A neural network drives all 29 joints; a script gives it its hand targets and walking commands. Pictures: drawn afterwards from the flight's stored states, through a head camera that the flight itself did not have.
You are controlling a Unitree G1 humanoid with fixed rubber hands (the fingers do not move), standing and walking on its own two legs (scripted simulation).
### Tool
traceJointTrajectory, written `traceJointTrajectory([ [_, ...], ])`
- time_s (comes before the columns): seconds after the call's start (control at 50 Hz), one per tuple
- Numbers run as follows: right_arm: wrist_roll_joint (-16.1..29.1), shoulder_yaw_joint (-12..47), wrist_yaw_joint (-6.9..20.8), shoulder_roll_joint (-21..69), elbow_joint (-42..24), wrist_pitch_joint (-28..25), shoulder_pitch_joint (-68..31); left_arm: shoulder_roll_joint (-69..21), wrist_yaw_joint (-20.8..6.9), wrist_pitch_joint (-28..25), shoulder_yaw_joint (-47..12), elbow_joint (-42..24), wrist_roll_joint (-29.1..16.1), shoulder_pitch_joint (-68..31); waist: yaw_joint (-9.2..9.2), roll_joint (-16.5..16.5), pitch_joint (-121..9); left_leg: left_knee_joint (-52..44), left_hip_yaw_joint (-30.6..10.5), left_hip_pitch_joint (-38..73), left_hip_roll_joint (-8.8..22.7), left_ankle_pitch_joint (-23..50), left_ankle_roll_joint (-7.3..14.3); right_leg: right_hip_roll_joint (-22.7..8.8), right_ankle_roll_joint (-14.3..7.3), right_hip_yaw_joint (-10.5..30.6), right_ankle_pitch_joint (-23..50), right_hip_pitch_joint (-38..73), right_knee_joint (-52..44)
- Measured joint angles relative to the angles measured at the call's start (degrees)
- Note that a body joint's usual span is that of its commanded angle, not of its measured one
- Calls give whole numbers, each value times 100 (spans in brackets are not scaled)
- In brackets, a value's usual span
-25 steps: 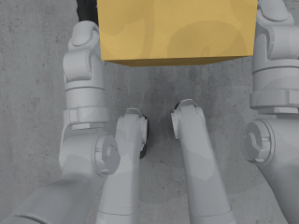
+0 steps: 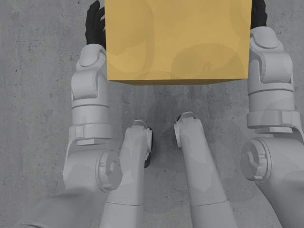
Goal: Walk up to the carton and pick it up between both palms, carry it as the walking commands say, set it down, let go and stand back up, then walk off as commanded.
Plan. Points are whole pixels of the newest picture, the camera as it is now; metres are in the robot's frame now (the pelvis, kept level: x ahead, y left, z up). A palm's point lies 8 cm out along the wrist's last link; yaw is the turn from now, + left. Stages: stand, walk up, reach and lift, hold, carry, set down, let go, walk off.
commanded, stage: reach and lift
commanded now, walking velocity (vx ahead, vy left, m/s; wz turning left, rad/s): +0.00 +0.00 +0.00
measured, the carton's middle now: (171, 36) +0.51 -0.04 -0.13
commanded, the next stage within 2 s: none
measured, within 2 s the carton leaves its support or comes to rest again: neither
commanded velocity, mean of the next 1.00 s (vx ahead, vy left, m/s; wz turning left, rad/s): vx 0.00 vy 0.00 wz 0.00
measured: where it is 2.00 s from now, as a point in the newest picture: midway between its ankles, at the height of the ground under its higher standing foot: (166, 148)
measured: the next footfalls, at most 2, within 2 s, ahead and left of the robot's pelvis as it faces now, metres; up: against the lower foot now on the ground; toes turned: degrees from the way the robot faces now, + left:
none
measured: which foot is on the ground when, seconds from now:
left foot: down 0.00-1.00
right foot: down 0.00-1.00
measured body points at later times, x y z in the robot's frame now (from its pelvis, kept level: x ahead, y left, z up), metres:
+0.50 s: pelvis +0.02 -0.01 +0.06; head +0.29 -0.03 +0.41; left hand +0.48 +0.13 -0.01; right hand +0.48 -0.19 -0.02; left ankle +0.12 +0.12 -0.57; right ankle +0.16 -0.10 -0.57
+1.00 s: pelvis +0.09 +0.00 +0.13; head +0.19 -0.03 +0.57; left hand +0.48 +0.13 +0.11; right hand +0.46 -0.19 +0.10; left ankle +0.12 +0.12 -0.57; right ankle +0.16 -0.10 -0.57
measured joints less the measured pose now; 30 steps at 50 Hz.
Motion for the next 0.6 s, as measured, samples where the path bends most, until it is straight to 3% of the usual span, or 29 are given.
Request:
traceJointTrajectory([
  [0.44,-195,-72,77,395,-266,-222,923,-170,-148,-165,-132,-170,69,851,125,-57,-8,-1360,-205,1506,60,346,-6,-32,-77,1,285,1531,-1340],
  [0.6,-233,-51,93,545,-389,-301,1341,-257,-317,-200,-200,-307,175,1257,203,-100,-60,-1911,-242,2074,123,478,-6,-15,-110,34,414,2089,-1871],
])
